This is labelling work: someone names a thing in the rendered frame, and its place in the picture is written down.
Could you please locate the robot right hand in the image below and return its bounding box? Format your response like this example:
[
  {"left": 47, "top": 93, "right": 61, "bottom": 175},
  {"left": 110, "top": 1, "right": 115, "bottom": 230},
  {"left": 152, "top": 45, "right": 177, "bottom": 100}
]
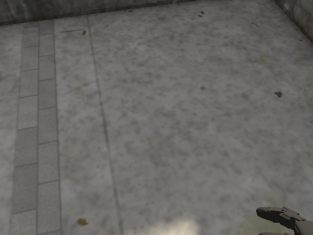
[{"left": 256, "top": 207, "right": 313, "bottom": 235}]

